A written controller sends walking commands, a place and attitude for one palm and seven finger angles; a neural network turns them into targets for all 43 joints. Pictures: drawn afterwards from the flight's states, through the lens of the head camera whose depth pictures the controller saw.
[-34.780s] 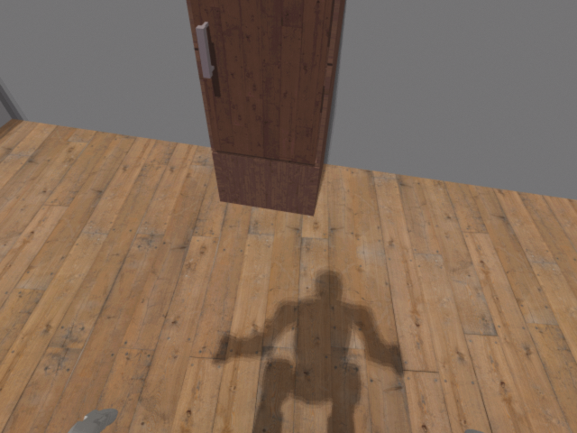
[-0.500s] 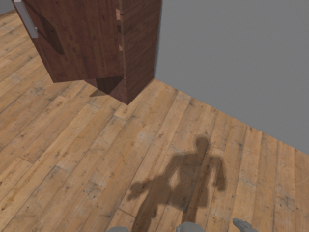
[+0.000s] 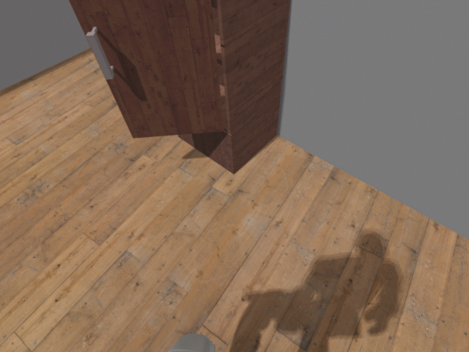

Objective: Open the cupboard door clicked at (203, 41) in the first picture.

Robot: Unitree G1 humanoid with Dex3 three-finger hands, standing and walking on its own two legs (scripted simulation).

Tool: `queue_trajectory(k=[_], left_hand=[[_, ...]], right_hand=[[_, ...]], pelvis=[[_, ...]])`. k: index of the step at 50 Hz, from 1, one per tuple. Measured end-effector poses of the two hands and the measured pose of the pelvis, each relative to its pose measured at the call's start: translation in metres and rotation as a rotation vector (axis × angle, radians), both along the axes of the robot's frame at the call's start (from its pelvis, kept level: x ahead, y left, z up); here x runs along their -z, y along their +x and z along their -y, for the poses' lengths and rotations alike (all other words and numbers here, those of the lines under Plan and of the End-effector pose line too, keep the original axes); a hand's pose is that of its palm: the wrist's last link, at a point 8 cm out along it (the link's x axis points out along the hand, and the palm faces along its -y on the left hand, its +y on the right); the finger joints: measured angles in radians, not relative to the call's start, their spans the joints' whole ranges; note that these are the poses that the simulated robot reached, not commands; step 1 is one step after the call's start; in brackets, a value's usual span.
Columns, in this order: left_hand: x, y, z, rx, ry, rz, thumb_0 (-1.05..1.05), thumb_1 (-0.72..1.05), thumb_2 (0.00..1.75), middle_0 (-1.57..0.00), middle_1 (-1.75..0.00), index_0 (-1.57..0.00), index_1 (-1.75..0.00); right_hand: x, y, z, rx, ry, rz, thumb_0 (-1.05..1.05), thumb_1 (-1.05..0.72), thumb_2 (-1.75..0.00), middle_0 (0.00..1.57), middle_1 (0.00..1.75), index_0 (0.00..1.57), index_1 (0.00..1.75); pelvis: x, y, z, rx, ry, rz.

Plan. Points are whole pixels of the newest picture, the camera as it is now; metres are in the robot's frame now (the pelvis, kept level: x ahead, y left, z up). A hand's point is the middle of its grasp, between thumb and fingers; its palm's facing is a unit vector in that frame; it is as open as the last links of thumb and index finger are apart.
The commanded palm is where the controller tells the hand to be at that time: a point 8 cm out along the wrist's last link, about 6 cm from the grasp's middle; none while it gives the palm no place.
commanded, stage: take the last steps up to it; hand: left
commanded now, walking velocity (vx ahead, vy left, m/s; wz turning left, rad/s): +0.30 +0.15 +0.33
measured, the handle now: (102, 53) +0.98 +0.49 -0.02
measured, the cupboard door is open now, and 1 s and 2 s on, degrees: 45 45 45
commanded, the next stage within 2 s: come to a stop and stand still in 1.32 s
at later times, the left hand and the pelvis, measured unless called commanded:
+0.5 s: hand out of the picture +0.00 +0.29 -0.18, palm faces +0.21 -0.96 -0.19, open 7.4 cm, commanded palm none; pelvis +0.05 +0.10 +0.00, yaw +8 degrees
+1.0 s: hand (125, 252) +0.34 +0.29 -0.17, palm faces +0.10 -0.98 -0.15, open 7.4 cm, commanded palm none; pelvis +0.22 +0.12 -0.02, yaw +9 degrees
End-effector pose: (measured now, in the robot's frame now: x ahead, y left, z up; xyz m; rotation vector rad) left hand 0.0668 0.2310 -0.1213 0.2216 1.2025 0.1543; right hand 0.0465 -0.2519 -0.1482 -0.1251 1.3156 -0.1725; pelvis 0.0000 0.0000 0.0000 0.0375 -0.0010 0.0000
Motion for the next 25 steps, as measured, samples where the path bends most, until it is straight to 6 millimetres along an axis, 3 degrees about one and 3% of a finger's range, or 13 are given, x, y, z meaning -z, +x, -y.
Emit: queue_trajectory(k=[8,13,17,19,21,25], left_hand=[[0.011,-0.063,-0.012,-0.139,-0.029,-0.080,0.01,0.92,0.89,-0.20,-0.30,-0.20,-0.30],[0.021,-0.111,-0.031,-0.235,-0.060,-0.172,0.01,0.91,0.90,-0.20,-0.30,-0.20,-0.30],[0.036,-0.140,-0.055,-0.291,-0.091,-0.261,0.01,0.91,0.90,-0.20,-0.30,-0.20,-0.30],[0.043,-0.142,-0.069,-0.299,-0.100,-0.299,0.01,0.91,0.90,-0.20,-0.30,-0.20,-0.30],[0.042,-0.130,-0.083,-0.290,-0.097,-0.301,0.01,0.91,0.90,-0.20,-0.30,-0.20,-0.30],[0.033,-0.078,-0.108,-0.259,-0.088,-0.201,0.01,0.91,0.90,-0.20,-0.30,-0.20,-0.30]], right_hand=[[-0.011,0.038,-0.014,-0.125,-0.022,0.011,0.01,-0.91,-0.90,0.20,0.30,0.20,0.30],[-0.023,0.085,-0.047,-0.224,-0.032,0.080,0.01,-0.91,-0.90,0.20,0.30,0.20,0.30],[-0.029,0.125,-0.083,-0.287,-0.047,0.181,0.01,-0.91,-0.90,0.20,0.30,0.20,0.30],[-0.028,0.135,-0.099,-0.296,-0.060,0.227,0.01,-0.91,-0.90,0.20,0.30,0.20,0.30],[-0.029,0.133,-0.111,-0.288,-0.063,0.228,0.00,-0.91,-0.90,0.20,0.30,0.20,0.30],[-0.027,0.108,-0.131,-0.260,-0.049,0.146,0.00,-0.91,-0.90,0.20,0.30,0.20,0.30]], pelvis=[[-0.002,0.004,-0.007,-0.065,-0.012,0.005],[0.000,0.011,-0.028,-0.102,-0.021,0.006],[0.009,0.022,-0.056,-0.123,-0.032,0.006],[0.015,0.026,-0.070,-0.130,-0.040,0.011],[0.012,0.032,-0.081,-0.125,-0.040,0.015],[0.002,0.048,-0.099,-0.139,-0.045,0.015]])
